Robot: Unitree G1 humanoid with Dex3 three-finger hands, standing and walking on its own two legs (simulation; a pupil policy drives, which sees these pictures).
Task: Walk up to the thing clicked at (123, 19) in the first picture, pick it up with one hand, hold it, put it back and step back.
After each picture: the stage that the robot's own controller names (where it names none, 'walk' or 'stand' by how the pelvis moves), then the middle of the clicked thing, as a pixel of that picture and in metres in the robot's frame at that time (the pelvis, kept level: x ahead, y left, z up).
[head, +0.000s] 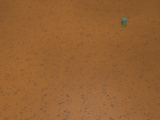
stand; (123, 22) +1.72 -0.47 -0.72
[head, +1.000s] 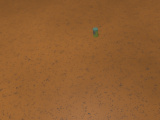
walk; (95, 32) +1.64 +0.01 -0.69
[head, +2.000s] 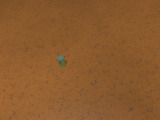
walk; (61, 61) +1.03 +0.33 -0.70
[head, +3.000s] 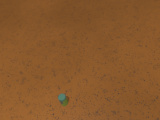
walk; (63, 100) +0.63 +0.32 -0.72
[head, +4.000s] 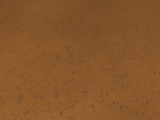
walk; out of the picture +0.39 +0.21 -0.71
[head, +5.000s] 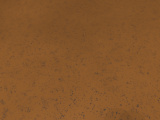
stand; out of the picture +0.29 +0.24 -0.72
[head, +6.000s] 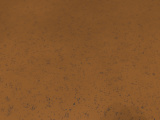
stand; out of the picture +0.28 +0.21 -0.72
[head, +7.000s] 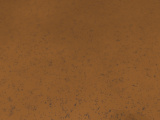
stand; out of the picture +0.30 +0.22 -0.73
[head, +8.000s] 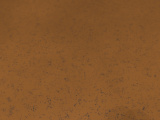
stand; out of the picture +0.29 +0.22 -0.73
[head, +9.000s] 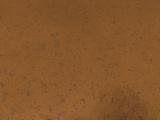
go down; out of the picture +0.30 +0.22 -0.71
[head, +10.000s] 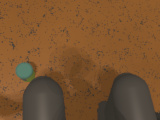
go down; (26, 72) +0.37 +0.24 -0.29
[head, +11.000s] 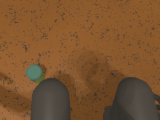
close in; (36, 74) +0.38 +0.23 -0.30
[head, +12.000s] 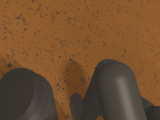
close in; out of the picture +0.37 +0.26 -0.22
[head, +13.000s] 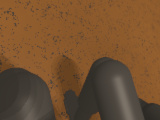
close; out of the picture +0.36 +0.27 -0.22
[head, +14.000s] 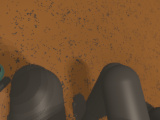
lift; out of the picture +0.32 +0.25 -0.20
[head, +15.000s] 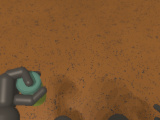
lift; (33, 89) +0.31 +0.19 +0.00
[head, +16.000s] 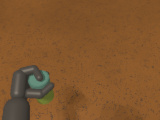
hold; (42, 87) +0.33 +0.17 +0.01
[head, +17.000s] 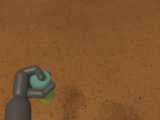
crouch; (43, 87) +0.33 +0.17 +0.00
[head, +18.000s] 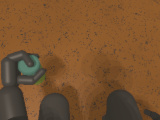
crouch; (33, 70) +0.38 +0.19 -0.10
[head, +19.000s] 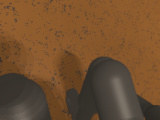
lower; out of the picture +0.39 +0.26 -0.22
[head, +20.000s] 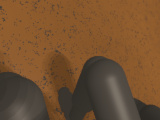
lower; out of the picture +0.40 +0.28 -0.23
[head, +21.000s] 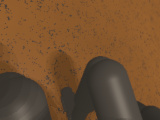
lower; out of the picture +0.40 +0.28 -0.23
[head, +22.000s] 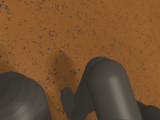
lower; out of the picture +0.39 +0.28 -0.23
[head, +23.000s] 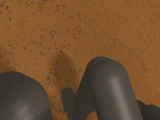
loosen; out of the picture +0.39 +0.27 -0.23
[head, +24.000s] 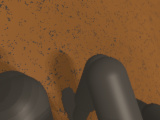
withdraw; out of the picture +0.38 +0.24 -0.22
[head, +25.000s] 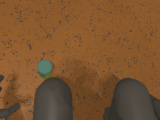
walk; (45, 70) +0.41 +0.19 -0.31
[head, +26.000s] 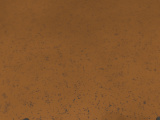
stand; out of the picture +0.33 +0.17 -0.65
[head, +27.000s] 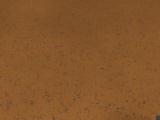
stand; out of the picture +0.34 +0.19 -0.67
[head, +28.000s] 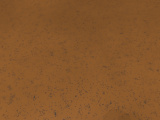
stand; out of the picture +0.34 +0.18 -0.68
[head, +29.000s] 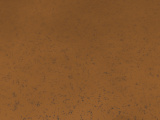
walk; out of the picture +0.35 +0.18 -0.72
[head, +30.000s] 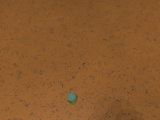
walk; (72, 99) +0.48 +0.13 -0.70
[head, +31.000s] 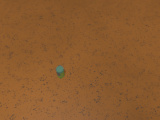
walk; (60, 72) +0.74 +0.21 -0.71
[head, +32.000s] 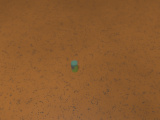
stand; (74, 66) +0.98 +0.17 -0.70
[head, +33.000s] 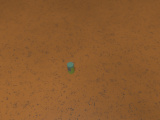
stand; (70, 68) +0.97 +0.18 -0.72
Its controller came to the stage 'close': yes
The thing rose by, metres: 0.70
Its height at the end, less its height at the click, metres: +0.00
